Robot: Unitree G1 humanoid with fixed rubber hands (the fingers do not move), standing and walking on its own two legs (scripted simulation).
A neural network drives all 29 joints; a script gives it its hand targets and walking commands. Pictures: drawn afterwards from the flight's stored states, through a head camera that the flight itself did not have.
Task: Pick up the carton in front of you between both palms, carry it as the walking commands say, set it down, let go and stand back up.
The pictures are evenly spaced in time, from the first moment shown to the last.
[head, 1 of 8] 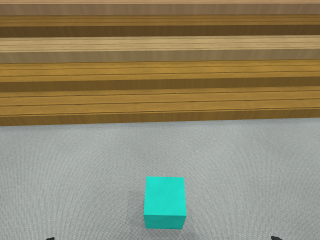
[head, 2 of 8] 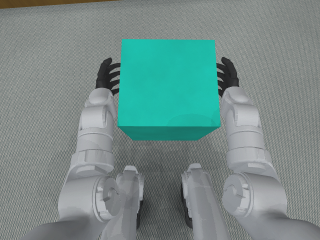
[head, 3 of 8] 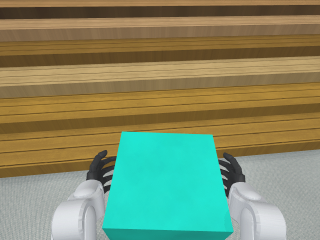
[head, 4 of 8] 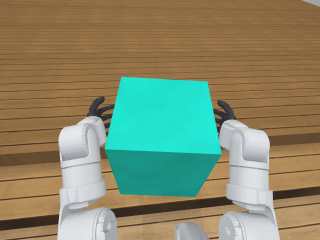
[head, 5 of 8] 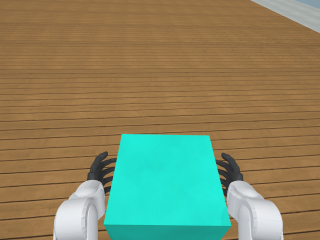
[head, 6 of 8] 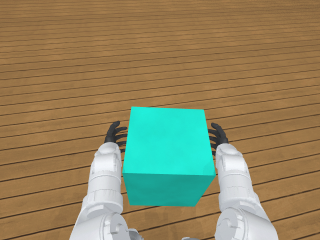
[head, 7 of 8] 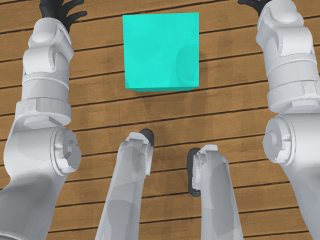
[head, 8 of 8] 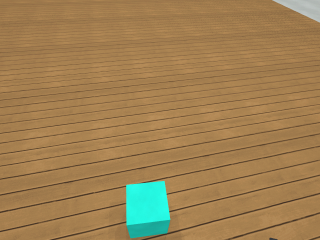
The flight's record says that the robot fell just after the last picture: no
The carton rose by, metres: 1.55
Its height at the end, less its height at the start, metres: +0.80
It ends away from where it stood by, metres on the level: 4.50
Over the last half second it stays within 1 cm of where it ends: yes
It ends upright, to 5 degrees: yes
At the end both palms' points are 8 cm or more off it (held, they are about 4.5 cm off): yes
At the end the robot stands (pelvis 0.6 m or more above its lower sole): yes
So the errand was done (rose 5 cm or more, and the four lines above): yes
